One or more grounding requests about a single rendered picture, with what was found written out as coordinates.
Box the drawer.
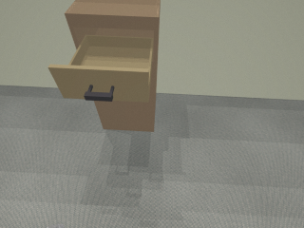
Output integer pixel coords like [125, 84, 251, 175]
[48, 34, 154, 103]

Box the cabinet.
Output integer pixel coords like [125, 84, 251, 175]
[65, 0, 161, 132]

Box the handle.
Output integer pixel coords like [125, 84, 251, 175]
[84, 85, 115, 102]

